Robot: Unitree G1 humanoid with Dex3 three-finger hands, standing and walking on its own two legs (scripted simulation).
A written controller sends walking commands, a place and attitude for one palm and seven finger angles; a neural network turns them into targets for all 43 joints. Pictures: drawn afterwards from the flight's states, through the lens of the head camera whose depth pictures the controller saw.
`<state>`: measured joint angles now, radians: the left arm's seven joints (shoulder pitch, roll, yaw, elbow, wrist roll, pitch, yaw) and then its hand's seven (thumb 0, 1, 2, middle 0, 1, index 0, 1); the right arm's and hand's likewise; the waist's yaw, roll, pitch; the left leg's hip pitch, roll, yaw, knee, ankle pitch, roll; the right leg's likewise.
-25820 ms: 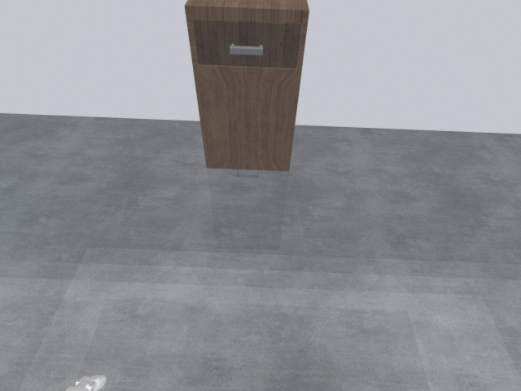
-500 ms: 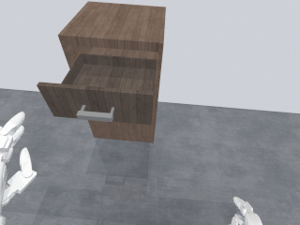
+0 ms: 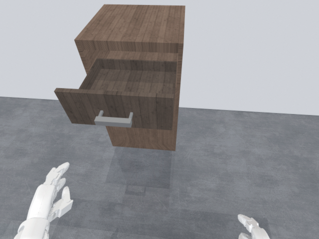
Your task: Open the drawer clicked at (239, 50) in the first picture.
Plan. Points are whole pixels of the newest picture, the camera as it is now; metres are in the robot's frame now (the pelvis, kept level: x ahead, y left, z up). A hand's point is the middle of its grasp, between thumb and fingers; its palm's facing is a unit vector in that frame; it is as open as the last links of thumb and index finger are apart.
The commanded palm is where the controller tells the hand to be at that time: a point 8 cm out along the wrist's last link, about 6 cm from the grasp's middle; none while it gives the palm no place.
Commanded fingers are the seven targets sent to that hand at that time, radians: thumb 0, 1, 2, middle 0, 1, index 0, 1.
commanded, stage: let the arm hang, fingers relaxed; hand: left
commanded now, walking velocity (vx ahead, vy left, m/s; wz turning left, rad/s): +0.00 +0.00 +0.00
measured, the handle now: (114, 117) +0.53 +0.20 -0.06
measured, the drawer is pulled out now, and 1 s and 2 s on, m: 0.29 0.29 0.29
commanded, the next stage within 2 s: look to check the result in 0.98 s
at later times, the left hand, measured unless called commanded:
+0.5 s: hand out of the picture -0.03 +0.18 -0.16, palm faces +0.00 -0.97 -0.25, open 7.3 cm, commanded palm none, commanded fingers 0.00 0.90 0.90 -0.20 -0.30 -0.20 -0.30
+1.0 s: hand out of the picture +0.00 +0.14 -0.17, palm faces +0.01 -0.98 -0.18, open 7.4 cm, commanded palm none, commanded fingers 0.00 0.90 0.90 -0.20 -0.30 -0.20 -0.30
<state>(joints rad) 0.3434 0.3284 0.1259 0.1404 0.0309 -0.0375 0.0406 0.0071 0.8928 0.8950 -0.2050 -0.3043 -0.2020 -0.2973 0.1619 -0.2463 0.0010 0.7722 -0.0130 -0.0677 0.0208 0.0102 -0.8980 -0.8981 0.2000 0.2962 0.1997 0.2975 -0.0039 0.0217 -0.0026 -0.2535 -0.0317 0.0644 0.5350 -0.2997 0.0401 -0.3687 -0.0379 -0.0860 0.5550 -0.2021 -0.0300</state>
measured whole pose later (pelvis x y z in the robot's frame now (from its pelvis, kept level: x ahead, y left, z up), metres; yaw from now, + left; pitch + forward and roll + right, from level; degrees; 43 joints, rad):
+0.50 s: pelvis +0.00 -0.01 +0.01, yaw -1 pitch -2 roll +0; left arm 0.34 0.19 0.00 1.11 0.01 0.02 0.03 0.01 0.92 0.89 -0.20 -0.30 -0.20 -0.30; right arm 0.35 -0.15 0.01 1.09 -0.01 0.03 -0.02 0.01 -0.90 -0.90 0.20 0.30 0.19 0.30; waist 0.00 0.03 0.07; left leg -0.12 0.01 0.07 0.41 -0.26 0.02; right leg -0.22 0.01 -0.08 0.39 -0.13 -0.05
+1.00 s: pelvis +0.01 -0.02 +0.01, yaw -2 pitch -2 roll +0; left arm 0.30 0.12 0.00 1.13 0.01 0.00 0.04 0.01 0.91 0.89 -0.20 -0.30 -0.20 -0.30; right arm 0.37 -0.10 0.00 1.13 -0.01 0.01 -0.04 0.00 -0.91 -0.90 0.19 0.30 0.19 0.30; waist 0.00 0.01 0.05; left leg -0.10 0.02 0.07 0.40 -0.26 0.00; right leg -0.22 0.02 -0.08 0.40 -0.15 -0.06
